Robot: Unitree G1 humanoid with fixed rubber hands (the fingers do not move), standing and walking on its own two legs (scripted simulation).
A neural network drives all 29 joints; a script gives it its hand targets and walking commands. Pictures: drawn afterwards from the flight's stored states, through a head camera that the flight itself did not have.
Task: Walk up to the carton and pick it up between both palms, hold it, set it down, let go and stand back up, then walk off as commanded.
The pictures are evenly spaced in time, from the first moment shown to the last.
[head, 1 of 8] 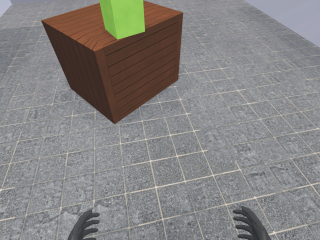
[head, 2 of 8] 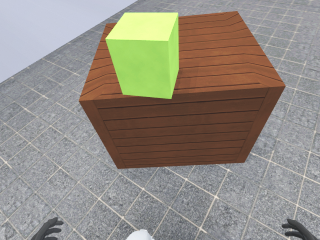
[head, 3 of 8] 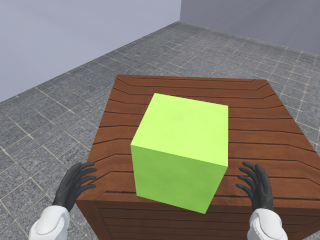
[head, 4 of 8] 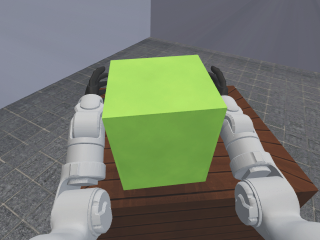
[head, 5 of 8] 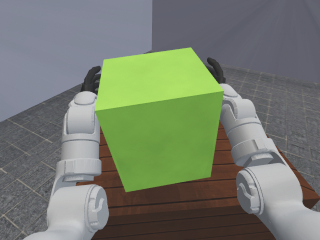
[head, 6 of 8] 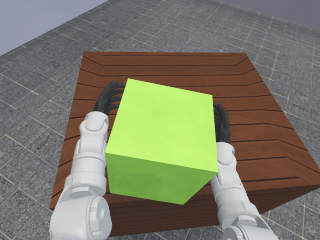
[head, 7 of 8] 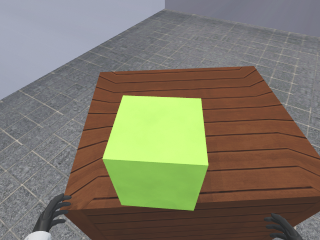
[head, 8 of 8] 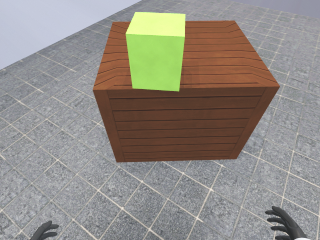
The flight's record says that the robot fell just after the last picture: no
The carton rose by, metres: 0.20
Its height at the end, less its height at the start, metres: +0.00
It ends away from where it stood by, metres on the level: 0.02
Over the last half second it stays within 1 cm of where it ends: yes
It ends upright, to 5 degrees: yes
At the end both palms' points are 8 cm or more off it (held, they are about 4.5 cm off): yes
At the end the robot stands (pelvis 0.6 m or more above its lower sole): yes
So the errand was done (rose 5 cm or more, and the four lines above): yes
